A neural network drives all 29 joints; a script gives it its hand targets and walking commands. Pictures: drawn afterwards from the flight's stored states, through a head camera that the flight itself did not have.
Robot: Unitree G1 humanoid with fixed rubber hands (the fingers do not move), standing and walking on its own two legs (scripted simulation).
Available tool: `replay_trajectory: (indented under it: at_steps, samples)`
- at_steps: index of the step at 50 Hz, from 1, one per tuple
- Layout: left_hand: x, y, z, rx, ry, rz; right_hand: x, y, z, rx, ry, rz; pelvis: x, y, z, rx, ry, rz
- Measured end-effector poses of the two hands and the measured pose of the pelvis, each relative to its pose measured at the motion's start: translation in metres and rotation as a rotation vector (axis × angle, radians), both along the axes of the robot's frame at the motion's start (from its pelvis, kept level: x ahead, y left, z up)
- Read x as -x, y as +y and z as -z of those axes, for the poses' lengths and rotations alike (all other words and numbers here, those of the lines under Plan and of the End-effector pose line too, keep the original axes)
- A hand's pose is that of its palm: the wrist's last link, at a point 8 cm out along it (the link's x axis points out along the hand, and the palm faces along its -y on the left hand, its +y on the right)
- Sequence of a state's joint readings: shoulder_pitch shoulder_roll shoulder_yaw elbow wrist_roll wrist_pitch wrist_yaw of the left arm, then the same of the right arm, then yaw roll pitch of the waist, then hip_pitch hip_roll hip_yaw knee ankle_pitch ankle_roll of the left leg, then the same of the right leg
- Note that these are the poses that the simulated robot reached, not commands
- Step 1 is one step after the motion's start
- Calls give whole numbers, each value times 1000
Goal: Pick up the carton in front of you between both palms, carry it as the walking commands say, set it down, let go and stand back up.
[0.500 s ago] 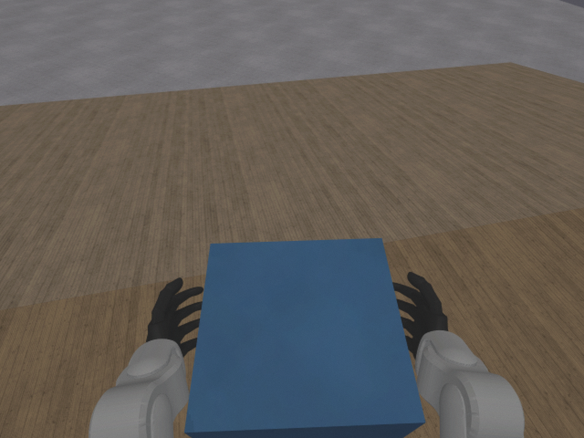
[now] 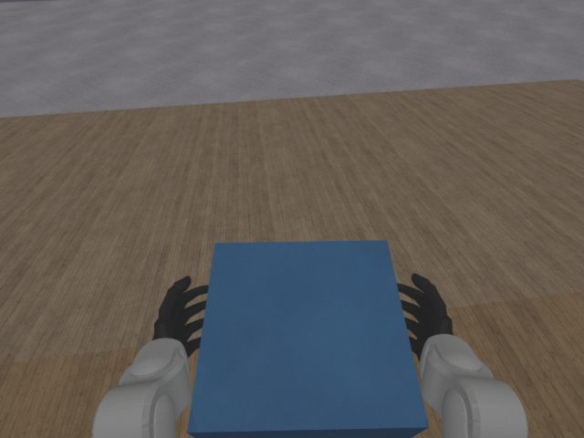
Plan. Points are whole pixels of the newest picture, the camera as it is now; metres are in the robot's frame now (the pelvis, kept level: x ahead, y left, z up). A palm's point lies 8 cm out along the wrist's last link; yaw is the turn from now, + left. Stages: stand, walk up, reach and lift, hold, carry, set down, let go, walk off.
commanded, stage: carry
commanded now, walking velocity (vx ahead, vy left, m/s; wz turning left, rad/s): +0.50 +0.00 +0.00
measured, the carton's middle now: (302, 358) +0.23 +0.00 +0.02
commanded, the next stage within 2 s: none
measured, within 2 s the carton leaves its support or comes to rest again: neither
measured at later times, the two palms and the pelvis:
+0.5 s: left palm (210, 161) +0.59 +0.16 +0.10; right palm (370, 159) +0.58 -0.14 +0.10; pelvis +0.35 +0.01 +0.00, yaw -2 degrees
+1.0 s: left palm (245, 73) +1.01 +0.12 +0.10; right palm (357, 72) +1.01 -0.19 +0.09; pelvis +0.67 -0.02 -0.01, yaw -1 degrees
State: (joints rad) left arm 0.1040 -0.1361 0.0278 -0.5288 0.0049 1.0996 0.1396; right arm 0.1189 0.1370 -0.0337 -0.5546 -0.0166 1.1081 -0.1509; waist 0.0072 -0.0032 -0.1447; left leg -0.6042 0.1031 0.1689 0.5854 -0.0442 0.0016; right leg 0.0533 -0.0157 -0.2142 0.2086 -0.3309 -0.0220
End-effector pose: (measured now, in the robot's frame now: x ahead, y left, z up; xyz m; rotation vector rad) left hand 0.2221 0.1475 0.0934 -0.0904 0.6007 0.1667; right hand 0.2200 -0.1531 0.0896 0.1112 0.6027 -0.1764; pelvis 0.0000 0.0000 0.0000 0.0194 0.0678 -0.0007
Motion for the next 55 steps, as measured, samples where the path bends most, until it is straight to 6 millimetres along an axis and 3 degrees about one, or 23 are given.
replay_trajectory:
  at_steps: [5, 8, 14, 19, 25, 31, 35, 40, 49, 55]
  samples:
    - [-86, 19, 22, 26, -21, 4, -84, 18, 13, 22, -20, 15, -84, 19, 25, -2, -17, 29]
    - [-133, 24, 30, 35, 36, 25, -124, 24, 21, 24, 35, 30, -121, 29, 22, -2, -10, 49]
    - [-211, 20, 13, 27, 73, 88, -184, 21, 5, 21, 73, 89, -192, 38, -4, 36, 5, 59]
    - [-276, 19, -2, 29, 26, 77, -254, 20, -13, 31, 28, 72, -260, 33, -12, 51, 8, 46]
    - [-366, 11, -2, 4, -12, 23, -357, 9, -9, 28, -11, 27, -348, 14, 1, 33, -3, 34]
    - [-481, -10, 18, -43, -17, -28, -484, -15, 25, 14, -13, 17, -437, -13, 31, 32, -24, 8]
    - [-538, -14, 27, -8, 49, -68, -552, -19, 33, -7, 55, 4, -476, -25, 20, 23, -7, -3]
    - [-612, -17, 19, 31, 37, -101, -631, -23, 22, -29, 47, 31, -530, -34, 5, 11, 11, -4]
    - [-773, -24, -3, 10, -51, -65, -778, -34, -3, 8, -46, 87, -651, -27, 6, 17, 28, 21]
    - [-881, -17, 20, 32, -78, -28, -870, -26, 10, 26, -77, 123, -752, -8, 39, 47, 4, 49]
